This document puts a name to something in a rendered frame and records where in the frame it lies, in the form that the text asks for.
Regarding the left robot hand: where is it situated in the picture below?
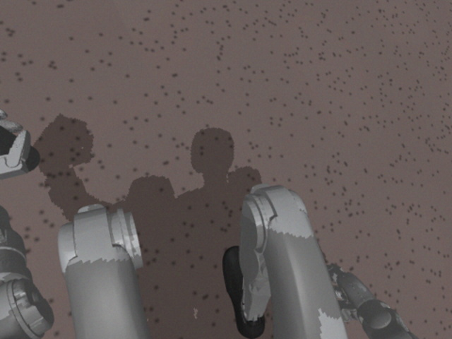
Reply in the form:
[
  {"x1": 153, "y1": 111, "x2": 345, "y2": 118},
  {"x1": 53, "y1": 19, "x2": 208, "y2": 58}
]
[{"x1": 0, "y1": 109, "x2": 31, "y2": 180}]

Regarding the right robot arm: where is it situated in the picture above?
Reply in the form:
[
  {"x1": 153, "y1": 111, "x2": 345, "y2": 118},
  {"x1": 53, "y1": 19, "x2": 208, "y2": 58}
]
[{"x1": 357, "y1": 299, "x2": 419, "y2": 339}]

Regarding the right robot hand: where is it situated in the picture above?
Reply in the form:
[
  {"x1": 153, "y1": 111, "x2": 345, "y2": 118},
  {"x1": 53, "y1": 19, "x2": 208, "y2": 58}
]
[{"x1": 326, "y1": 263, "x2": 376, "y2": 322}]

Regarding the right robot foot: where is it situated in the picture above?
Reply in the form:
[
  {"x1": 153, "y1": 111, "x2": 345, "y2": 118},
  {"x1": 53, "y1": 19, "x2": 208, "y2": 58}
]
[{"x1": 222, "y1": 246, "x2": 265, "y2": 339}]

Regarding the can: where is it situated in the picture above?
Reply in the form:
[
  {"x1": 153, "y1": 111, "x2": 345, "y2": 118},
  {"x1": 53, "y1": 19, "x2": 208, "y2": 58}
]
[{"x1": 0, "y1": 126, "x2": 40, "y2": 172}]

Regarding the left robot arm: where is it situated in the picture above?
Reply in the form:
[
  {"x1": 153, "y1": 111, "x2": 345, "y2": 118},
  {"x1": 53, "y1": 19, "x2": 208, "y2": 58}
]
[{"x1": 0, "y1": 206, "x2": 54, "y2": 339}]

